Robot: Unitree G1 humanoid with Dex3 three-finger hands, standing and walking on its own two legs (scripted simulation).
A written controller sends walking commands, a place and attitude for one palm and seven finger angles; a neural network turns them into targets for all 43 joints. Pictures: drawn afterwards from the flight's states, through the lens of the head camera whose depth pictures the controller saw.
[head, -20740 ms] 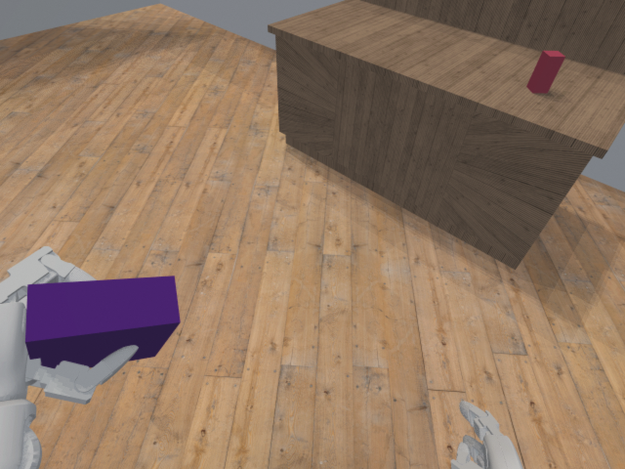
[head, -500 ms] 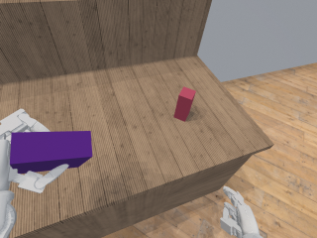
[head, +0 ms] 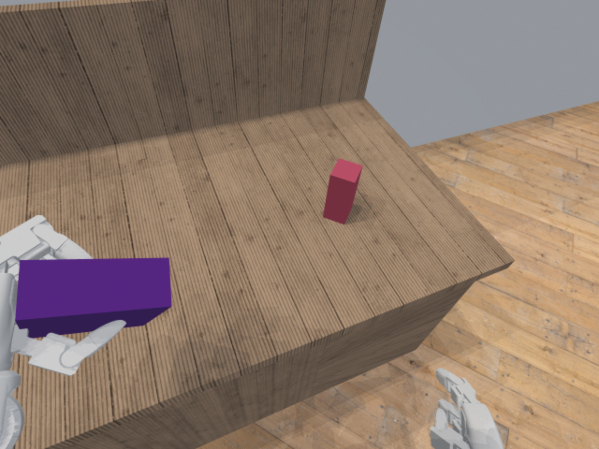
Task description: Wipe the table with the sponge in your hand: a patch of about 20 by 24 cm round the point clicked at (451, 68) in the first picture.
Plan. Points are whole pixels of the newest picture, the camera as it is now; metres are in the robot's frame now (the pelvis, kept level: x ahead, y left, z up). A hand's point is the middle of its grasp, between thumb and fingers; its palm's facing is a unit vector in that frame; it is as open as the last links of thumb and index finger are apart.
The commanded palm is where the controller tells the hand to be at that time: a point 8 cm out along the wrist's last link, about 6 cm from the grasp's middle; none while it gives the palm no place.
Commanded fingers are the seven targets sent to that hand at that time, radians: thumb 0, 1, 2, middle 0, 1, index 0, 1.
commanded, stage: look again from close up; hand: left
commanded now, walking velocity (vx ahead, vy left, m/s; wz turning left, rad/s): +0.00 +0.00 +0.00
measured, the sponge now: (114, 298) +0.23 +0.22 +0.13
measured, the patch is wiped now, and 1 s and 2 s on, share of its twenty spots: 0.00 0.00 0.00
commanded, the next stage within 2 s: come to a stop and stand still in 0.14 s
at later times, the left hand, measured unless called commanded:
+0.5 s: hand (94, 295) +0.22 +0.22 +0.15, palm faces +0.34 -0.86 -0.38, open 9.2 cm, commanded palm +0.17 +0.26 +0.17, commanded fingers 0.00 0.10 1.30 -1.20 -1.60 -1.20 -1.60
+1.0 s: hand (73, 288) +0.23 +0.25 +0.15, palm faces +0.36 -0.84 -0.39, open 9.2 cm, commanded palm +0.17 +0.27 +0.17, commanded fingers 0.00 0.10 1.30 -1.20 -1.60 -1.20 -1.60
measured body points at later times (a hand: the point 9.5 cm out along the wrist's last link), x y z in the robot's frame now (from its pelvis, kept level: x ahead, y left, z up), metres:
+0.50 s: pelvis +0.01 -0.02 +0.00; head +0.02 +0.00 +0.45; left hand +0.20 +0.27 +0.17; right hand +0.19 -0.25 -0.07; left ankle +0.02 +0.05 -0.74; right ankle +0.03 -0.12 -0.74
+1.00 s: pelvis +0.01 -0.01 +0.00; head +0.04 +0.02 +0.44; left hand +0.20 +0.29 +0.17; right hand +0.18 -0.23 -0.08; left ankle +0.02 +0.05 -0.74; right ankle +0.03 -0.12 -0.74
